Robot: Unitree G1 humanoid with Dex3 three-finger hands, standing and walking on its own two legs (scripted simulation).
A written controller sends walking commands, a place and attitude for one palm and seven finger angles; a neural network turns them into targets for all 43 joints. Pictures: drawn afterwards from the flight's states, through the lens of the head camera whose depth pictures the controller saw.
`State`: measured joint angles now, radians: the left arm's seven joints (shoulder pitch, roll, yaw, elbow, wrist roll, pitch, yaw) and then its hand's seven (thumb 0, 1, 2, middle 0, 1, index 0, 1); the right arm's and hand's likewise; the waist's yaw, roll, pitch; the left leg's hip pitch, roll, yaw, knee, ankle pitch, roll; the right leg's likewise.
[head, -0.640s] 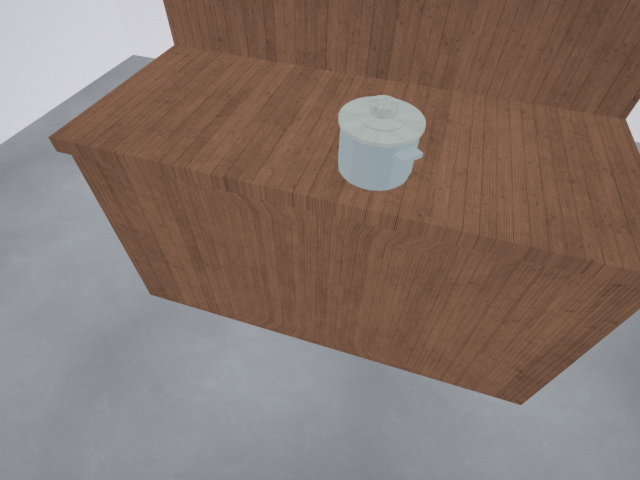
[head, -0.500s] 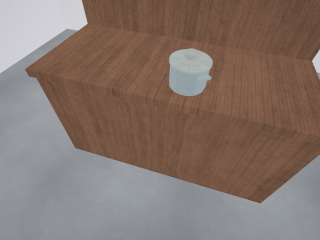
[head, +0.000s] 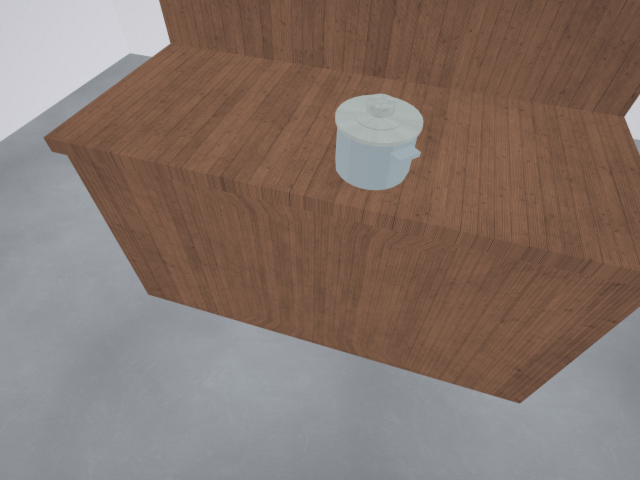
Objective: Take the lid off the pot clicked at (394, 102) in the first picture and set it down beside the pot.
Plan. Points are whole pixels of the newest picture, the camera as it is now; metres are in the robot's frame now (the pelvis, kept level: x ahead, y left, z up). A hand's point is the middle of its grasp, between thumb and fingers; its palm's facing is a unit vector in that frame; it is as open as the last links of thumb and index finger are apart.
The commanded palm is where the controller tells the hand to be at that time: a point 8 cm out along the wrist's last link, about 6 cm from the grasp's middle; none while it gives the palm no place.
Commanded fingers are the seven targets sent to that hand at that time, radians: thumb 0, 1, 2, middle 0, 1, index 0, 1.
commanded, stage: turn to face it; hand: left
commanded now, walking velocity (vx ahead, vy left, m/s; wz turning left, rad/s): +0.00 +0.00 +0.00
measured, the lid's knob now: (380, 105) +0.75 -0.07 +0.08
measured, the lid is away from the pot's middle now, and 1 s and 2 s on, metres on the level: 0.00 0.00 0.00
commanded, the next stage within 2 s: take the last steps up to it in 0.68 s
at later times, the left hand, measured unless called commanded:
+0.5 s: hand out of the picture +0.02 +0.17 -0.18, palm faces -0.02 -0.97 -0.22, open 7.4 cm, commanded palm none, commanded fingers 0.00 0.90 0.90 -0.20 -0.30 -0.20 -0.30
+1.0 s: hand out of the picture +0.11 +0.15 -0.17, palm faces -0.22 -0.95 -0.22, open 7.4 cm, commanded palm none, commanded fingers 0.00 0.90 0.90 -0.20 -0.30 -0.20 -0.30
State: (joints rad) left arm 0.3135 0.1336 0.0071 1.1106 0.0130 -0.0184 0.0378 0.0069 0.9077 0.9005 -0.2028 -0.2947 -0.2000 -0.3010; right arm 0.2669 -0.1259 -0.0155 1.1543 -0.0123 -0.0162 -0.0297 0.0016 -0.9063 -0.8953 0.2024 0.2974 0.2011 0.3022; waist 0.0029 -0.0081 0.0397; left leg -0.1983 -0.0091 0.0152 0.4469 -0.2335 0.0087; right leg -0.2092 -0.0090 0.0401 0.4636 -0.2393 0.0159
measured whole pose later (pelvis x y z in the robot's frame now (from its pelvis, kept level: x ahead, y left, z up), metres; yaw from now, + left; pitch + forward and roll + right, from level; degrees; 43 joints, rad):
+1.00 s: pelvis +0.01 -0.02 -0.01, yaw -14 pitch +1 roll +1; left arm 0.23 0.18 0.06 0.98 0.02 0.02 -0.02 0.01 0.91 0.90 -0.20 -0.29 -0.20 -0.30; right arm 0.31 -0.16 -0.04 1.05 -0.04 -0.02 -0.02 0.00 -0.91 -0.89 0.21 0.30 0.20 0.30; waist -0.03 0.01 0.03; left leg -0.17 0.06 0.17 0.48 -0.31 -0.01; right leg -0.27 -0.03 -0.04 0.61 -0.40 -0.02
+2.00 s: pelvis +0.21 -0.09 -0.01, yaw -15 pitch +0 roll +1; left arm 0.21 0.17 0.04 1.01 0.02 0.01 0.04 0.01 0.92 0.90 -0.21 -0.30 -0.20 -0.30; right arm 0.24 -0.18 -0.05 1.06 -0.01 0.03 -0.02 0.00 -0.91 -0.90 0.20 0.30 0.20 0.30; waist 0.00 -0.01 0.06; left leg -0.26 -0.01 0.06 0.55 -0.29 0.00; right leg -0.32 -0.05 -0.02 0.56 -0.24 0.02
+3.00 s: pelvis +0.21 -0.10 +0.00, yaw -15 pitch -1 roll +0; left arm 0.32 0.16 -0.02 1.05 0.01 -0.02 0.04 0.01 0.91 0.90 -0.20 -0.29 -0.20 -0.30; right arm 0.28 -0.14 0.01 1.10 -0.01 -0.01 -0.03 0.01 -0.92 -0.90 0.20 0.30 0.20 0.30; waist 0.00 -0.03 0.03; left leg -0.24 0.01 0.04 0.50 -0.26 0.01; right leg -0.14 0.02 -0.02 0.49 -0.34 -0.03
